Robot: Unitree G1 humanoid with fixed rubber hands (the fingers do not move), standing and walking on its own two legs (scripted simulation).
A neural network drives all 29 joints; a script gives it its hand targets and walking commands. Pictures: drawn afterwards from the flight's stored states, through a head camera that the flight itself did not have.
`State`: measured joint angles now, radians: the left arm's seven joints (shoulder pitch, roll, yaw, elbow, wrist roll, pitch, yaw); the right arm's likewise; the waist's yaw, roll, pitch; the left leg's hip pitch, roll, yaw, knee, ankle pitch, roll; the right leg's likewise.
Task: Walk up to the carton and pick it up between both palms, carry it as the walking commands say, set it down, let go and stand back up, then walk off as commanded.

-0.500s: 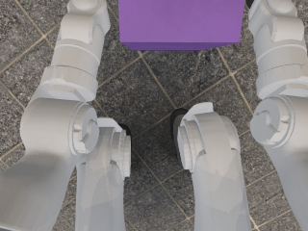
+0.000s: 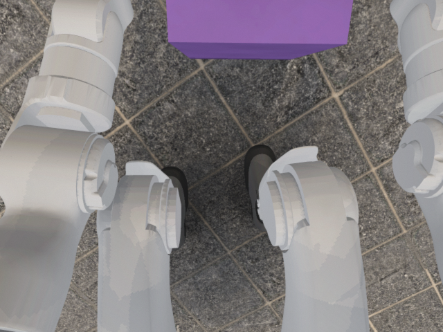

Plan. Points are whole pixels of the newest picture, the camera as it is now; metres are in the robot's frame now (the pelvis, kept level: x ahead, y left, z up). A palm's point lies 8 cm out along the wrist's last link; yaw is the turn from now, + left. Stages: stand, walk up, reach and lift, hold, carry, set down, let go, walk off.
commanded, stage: set down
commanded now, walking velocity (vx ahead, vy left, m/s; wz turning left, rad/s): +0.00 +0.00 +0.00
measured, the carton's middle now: out of the picture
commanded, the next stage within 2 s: let go in 1.20 s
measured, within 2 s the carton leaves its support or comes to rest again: neither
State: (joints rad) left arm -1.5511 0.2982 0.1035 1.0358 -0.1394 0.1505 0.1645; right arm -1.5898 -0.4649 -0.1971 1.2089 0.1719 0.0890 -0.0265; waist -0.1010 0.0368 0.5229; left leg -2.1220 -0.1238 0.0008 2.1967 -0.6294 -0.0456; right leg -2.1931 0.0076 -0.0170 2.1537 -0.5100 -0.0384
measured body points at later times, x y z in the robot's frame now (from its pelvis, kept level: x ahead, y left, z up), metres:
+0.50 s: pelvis +0.00 +0.00 +0.10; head +0.37 -0.05 +0.34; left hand +0.60 +0.08 -0.04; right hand +0.55 -0.29 -0.04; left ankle +0.11 +0.12 -0.35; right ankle +0.13 -0.11 -0.35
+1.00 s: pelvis +0.00 +0.00 +0.23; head +0.36 -0.06 +0.48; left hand +0.60 +0.08 +0.11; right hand +0.55 -0.31 +0.11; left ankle +0.11 +0.12 -0.35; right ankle +0.13 -0.11 -0.35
